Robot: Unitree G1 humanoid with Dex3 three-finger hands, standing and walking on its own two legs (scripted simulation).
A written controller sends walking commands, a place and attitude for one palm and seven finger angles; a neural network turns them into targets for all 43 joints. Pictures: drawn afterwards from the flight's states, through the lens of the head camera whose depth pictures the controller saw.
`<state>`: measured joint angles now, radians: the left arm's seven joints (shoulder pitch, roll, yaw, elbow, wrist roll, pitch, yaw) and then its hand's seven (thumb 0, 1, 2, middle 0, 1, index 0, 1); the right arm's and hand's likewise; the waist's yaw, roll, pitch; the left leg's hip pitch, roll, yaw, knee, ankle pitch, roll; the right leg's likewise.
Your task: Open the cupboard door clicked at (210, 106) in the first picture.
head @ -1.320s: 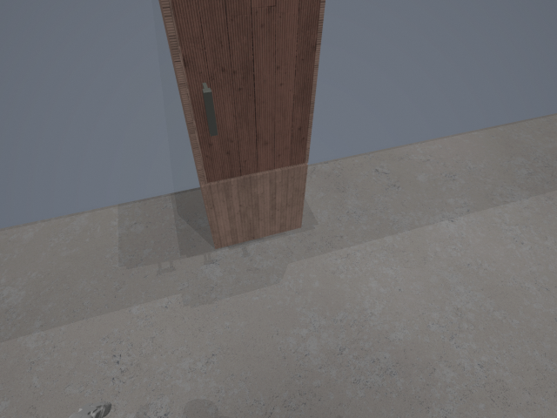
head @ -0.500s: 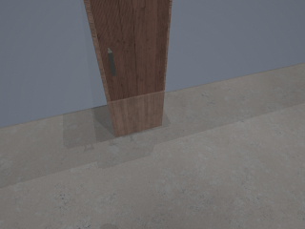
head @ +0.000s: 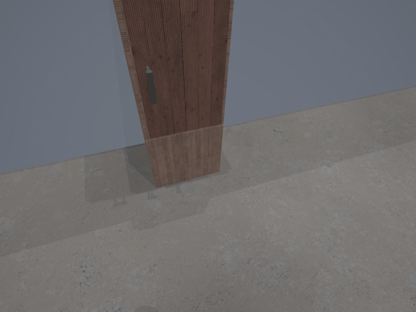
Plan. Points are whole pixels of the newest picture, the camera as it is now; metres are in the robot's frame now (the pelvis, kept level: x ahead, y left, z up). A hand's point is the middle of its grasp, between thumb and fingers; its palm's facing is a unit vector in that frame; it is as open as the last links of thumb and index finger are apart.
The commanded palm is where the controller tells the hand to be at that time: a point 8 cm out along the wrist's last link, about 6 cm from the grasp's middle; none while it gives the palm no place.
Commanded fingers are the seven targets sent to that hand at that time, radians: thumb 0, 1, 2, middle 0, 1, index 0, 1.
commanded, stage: look at it before walking up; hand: left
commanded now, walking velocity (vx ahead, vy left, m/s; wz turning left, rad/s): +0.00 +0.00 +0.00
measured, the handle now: (150, 85) +0.90 +0.28 -0.06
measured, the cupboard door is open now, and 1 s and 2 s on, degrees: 0 0 0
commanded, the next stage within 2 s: turn to face it in 0.12 s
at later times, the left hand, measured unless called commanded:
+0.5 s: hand out of the picture +0.05 +0.24 -0.17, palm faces +0.07 -0.95 -0.29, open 7.4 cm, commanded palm none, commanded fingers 0.00 0.90 0.90 -0.20 -0.30 -0.20 -0.30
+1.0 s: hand out of the picture -0.03 +0.19 -0.17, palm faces +0.29 -0.92 -0.27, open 7.4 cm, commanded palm none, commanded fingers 0.00 0.90 0.90 -0.20 -0.30 -0.20 -0.30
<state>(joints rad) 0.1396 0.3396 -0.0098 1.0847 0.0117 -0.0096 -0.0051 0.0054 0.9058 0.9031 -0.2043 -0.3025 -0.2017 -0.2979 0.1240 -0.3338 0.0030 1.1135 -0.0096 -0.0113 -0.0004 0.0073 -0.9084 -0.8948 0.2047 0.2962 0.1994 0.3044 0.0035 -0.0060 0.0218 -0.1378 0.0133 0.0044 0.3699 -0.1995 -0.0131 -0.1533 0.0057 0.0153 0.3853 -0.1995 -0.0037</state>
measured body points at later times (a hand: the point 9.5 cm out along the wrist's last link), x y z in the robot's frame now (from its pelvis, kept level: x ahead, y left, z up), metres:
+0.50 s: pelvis -0.01 +0.01 -0.01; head +0.01 +0.01 +0.44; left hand +0.05 +0.29 -0.15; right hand +0.08 -0.26 -0.15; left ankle +0.00 +0.13 -0.74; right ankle +0.01 -0.12 -0.75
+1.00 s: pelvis -0.04 -0.02 -0.01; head -0.02 -0.03 +0.43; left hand -0.04 +0.24 -0.15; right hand +0.05 -0.24 -0.18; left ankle +0.00 +0.12 -0.74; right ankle -0.02 -0.12 -0.75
